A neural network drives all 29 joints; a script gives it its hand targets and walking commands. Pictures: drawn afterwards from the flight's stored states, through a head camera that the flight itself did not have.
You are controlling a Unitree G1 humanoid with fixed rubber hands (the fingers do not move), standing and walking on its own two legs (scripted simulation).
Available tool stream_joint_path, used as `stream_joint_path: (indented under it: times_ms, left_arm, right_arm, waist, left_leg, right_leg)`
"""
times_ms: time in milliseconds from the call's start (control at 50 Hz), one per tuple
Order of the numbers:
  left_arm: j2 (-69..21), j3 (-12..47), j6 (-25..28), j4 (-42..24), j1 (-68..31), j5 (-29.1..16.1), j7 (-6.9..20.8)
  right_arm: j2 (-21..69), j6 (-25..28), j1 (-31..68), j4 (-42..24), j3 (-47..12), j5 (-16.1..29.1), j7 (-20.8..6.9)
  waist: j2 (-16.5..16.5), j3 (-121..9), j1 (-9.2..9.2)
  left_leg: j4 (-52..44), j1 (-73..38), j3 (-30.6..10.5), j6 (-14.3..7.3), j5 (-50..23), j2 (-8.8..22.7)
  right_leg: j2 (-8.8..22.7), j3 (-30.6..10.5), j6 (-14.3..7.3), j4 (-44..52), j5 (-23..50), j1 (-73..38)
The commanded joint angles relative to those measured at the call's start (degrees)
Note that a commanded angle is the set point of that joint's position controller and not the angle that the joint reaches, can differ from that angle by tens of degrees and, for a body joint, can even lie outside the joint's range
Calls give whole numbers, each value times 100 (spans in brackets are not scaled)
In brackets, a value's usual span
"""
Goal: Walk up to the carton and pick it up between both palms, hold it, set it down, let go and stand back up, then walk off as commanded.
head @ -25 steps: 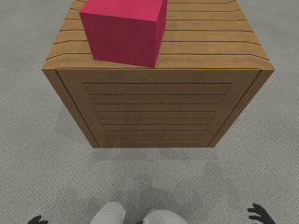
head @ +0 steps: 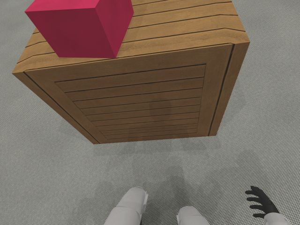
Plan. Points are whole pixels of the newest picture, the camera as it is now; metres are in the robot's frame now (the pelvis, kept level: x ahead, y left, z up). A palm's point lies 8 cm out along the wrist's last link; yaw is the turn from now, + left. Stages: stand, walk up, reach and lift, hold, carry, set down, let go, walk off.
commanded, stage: walk off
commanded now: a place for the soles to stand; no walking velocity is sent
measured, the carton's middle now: (88, 12) +0.78 +0.23 +0.12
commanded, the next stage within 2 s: none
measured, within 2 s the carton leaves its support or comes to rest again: neither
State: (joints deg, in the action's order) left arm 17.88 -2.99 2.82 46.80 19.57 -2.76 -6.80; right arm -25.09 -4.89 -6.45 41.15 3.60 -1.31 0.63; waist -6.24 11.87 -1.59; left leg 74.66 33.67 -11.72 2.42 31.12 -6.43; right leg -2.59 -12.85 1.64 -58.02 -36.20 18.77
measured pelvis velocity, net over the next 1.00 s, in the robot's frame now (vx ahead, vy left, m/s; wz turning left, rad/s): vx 0.05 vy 0.31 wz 0.07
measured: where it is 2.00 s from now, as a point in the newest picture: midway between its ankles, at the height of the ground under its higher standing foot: outside the picture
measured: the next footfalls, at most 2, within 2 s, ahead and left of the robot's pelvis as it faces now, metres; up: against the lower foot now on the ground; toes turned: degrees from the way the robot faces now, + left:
left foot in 0.30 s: +0.13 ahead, +0.20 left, +0.00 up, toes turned -13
right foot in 0.74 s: +0.23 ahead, +0.04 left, +0.00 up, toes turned +13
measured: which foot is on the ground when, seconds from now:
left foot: up 0.00-0.28, down 0.30-0.72, up 0.74-0.90, down 0.92-1.00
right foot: down 0.00-0.32, up 0.34-0.72, down 0.74-0.92, up 0.94-1.00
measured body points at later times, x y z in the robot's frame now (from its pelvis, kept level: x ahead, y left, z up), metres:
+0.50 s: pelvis +0.08 +0.16 +0.01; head +0.15 +0.16 +0.46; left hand +0.21 +0.50 -0.09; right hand +0.19 -0.16 -0.09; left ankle +0.09 +0.21 -0.68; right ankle +0.02 -0.07 -0.58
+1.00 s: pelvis +0.05 +0.31 +0.00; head +0.13 +0.36 +0.44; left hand +0.19 +0.63 -0.14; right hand +0.15 -0.01 -0.09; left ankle +0.06 +0.42 -0.69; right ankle +0.16 +0.07 -0.66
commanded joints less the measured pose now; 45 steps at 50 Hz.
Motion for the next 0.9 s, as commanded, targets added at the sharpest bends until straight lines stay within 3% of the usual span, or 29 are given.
stream_joint_path:
  times_ms: [0,60,140,160,200,240,260,280,300,340,380,420,500,520,540,580,620,640,660,680,700,720,740,760,780,820,840,860,880]
  left_arm:
    - [2397,-723,245,92,938,196,-333]
    - [2391,-713,246,110,1037,202,-314]
    - [2500,-737,212,138,1369,217,-314]
    - [2567,-726,213,95,1404,211,-326]
    - [2614,-675,208,85,1303,195,-332]
    - [2580,-587,213,-87,434,197,-311]
    - [2509,-490,210,-295,-317,175,-284]
    - [2083,-367,289,-388,-666,141,-283]
    - [1779,-290,264,-402,-656,54,-284]
    - [2024,-339,216,-478,-847,138,-249]
    - [1953,-389,135,-344,-567,131,-160]
    - [1814,-401,41,-279,-481,89,-125]
    - [1607,-358,-111,-348,-891,129,-33]
    - [1580,-366,-108,-391,-906,114,-6]
    - [1588,-399,-129,-305,-741,134,28]
    - [1703,-520,-180,-85,-5,151,53]
    - [1788,-665,-151,-32,316,227,55]
    - [1908,-760,-133,-117,579,272,57]
    - [2043,-859,-141,-109,657,286,-2]
    - [1975,-817,-159,-456,-148,346,-35]
    - [1852,-708,-149,-852,-1108,472,-57]
    - [1568,-542,-164,-939,-1717,443,-29]
    - [1605,-512,-176,-957,-1874,457,-63]
    - [1949,-618,-161,-1158,-2225,597,-123]
    - [1954,-635,-80,-1140,-2446,528,-87]
    - [1904,-576,-192,-1006,-2135,475,11]
    - [1756,-492,-250,-928,-2402,390,71]
    - [1518,-411,-342,-838,-2315,276,133]
    - [1296,-350,-394,-719,-1952,201,157]
  right_arm:
    - [-515,-17,448,-550,416,-470,-107]
    - [-473,-11,519,-568,395,-467,-113]
    - [-493,34,704,-552,357,-465,-170]
    - [-553,49,782,-535,385,-458,-158]
    - [-593,117,694,-490,388,-461,-186]
    - [-672,208,-22,-184,417,-386,-213]
    - [-870,250,-1088,115,543,-332,-187]
    - [-1260,295,-1774,112,695,-284,-170]
    - [-1580,348,-1891,177,770,-187,-105]
    - [-1531,311,-1389,-134,614,-141,-73]
    - [-1170,268,-1021,-163,504,-117,-76]
    - [-1042,285,-977,-89,477,-80,-41]
    - [-846,309,-1093,19,432,-52,-26]
    - [-961,277,-893,17,490,-30,-10]
    - [-946,245,-790,-14,506,13,-19]
    - [-1011,205,-278,-129,594,-29,-49]
    - [-1070,185,105,-157,633,42,-15]
    - [-1167,172,174,-134,676,101,21]
    - [-1208,95,124,-132,688,152,59]
    - [-1001,41,-388,11,608,238,83]
    - [-1103,30,-1249,269,561,78,90]
    - [-974,79,-1502,540,544,50,109]
    - [-875,74,-1291,454,516,5,111]
    - [-1058,-42,-1376,306,643,55,46]
    - [-1112,-15,-1336,195,664,-17,8]
    - [-1003,145,-1309,338,540,-28,-37]
    - [-854,235,-1314,500,466,30,-38]
    - [-808,356,-1241,617,457,58,7]
    - [-1031,401,-1068,602,514,-25,8]
  waist:
    - [1420,-886,-246]
    - [1490,-974,-297]
    - [1151,-1014,-478]
    - [1303,-1001,-491]
    - [1452,-993,-420]
    - [1179,-1255,146]
    - [436,-1824,1026]
    - [-1032,-2530,1600]
    - [-1826,-2509,1464]
    - [-1004,-1669,1267]
    - [-493,-1178,815]
    - [-720,-914,734]
    - [-144,-579,673]
    - [-471,-475,614]
    - [-526,-523,460]
    - [-544,-583,-14]
    - [-206,-799,-352]
    - [499,-1166,-713]
    - [1777,-1639,-1005]
    - [3438,-2112,-727]
    - [2285,-2178,28]
    - [1444,-1919,488]
    - [1360,-1548,489]
    - [2048,-969,512]
    - [2153,-673,685]
    - [1836,-1027,753]
    - [1609,-988,1024]
    - [629,-970,1093]
    - [-467,-940,885]
  left_leg:
    - [-72,1154,208,-471,-469,-47]
    - [-139,1191,175,-526,-449,65]
    - [-833,1700,354,-482,-665,328]
    - [-849,1700,269,-473,-465,385]
    - [-1386,1548,499,-503,-494,591]
    - [-2951,-134,623,-729,-1027,723]
    - [-3944,-2427,303,-1228,-2562,870]
    - [-3619,-4219,-1049,-1790,-5687,1339]
    - [-3532,-4541,-1954,-2047,-6988,1869]
    - [-4441,-3415,-2690,-1540,-5867,1855]
    - [-4263,-3276,-1761,-920,-6742,1571]
    - [-4338,-3215,-1236,-305,-6928,1363]
    - [-4674,-2944,-898,267,-6431,870]
    - [-4811,-2903,-706,528,-6588,756]
    - [-4985,-2805,-405,883,-6713,531]
    - [-4670,-2056,11,1197,-6978,296]
    - [-3428,-1860,127,1497,-6896,28]
    - [-2169,-2120,269,1594,-7039,-119]
    - [-372,-2006,227,1528,-5126,-227]
    - [1522,-977,-628,654,1331,-162]
    - [1545,-1468,-1641,-39,1372,433]
    - [1400,-2186,-1562,-287,827,518]
    - [1771,-2078,-1367,-274,816,366]
    - [1687,-1867,-1740,-205,1080,704]
    - [1084,-1643,-1757,-297,1279,954]
    - [-2122,-1638,-1030,-587,633,1104]
    - [-4133,-2048,-770,-628,-370,1073]
    - [-5639,-2193,-868,-369,-1802,1062]
    - [-5432,-2556,-1447,-80,-3838,1333]
  right_leg:
    - [813,-1664,916,2195,5563,-1832]
    - [910,-1757,722,2122,5450,-1842]
    - [1218,-2001,96,1679,5618,-2508]
    - [1363,-2065,-74,1645,5954,-2535]
    - [1456,-1946,-385,1566,6225,-2649]
    - [1366,-1253,-605,985,7112,-1835]
    - [792,-303,-459,-633,6492,-459]
    - [-190,-2,-204,-2967,2031,1176]
    - [-762,174,-405,-3471,-1186,2224]
    - [-586,29,-560,-2925,-966,2191]
    - [-457,153,-410,-2374,-274,1989]
    - [-344,192,-301,-1817,64,1826]
    - [-243,562,-322,-438,858,1519]
    - [-273,680,-279,-62,898,1409]
    - [-345,967,-246,460,1069,967]
    - [-285,1358,-166,1447,1226,-298]
    - [-164,1530,-495,2789,1843,-1225]
    - [115,1445,-961,3949,2763,-1454]
    - [807,440,-1410,4302,4539,-1800]
    - [2208,-1831,-1994,3379,6284,-2097]
    - [2374,-2400,-1974,2891,6228,-1027]
    - [2076,-1814,-1798,2816,5685,178]
    - [2141,-1629,-1819,2785,4898,915]
    - [2711,-2142,-2030,2833,4344,1739]
    - [2653,-2119,-1835,2791,4462,1717]
    - [1895,-1190,-1125,1769,5072,704]
    - [1189,-650,-689,1304,4712,715]
    - [175,-162,-321,272,3675,556]
    - [-602,-183,-258,-300,1156,1245]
